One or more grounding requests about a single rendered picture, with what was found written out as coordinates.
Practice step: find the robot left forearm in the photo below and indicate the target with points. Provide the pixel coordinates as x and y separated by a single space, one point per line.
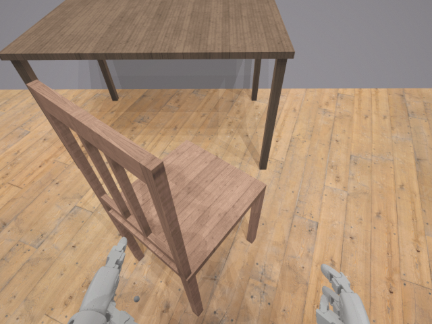
87 317

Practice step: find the robot left hand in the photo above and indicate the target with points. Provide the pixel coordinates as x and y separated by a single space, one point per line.
101 290

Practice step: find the robot right hand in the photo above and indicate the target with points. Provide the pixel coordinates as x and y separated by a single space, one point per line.
347 307

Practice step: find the chair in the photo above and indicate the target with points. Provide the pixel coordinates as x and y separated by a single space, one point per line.
181 207

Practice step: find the table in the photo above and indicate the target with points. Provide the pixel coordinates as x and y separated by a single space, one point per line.
160 29

